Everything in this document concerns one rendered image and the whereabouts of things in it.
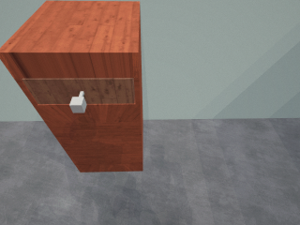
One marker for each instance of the cabinet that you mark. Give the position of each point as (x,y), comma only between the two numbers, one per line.
(85,39)

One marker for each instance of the handle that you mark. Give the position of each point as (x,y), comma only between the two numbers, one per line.
(78,104)

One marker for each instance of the drawer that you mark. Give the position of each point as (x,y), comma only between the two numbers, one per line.
(96,90)

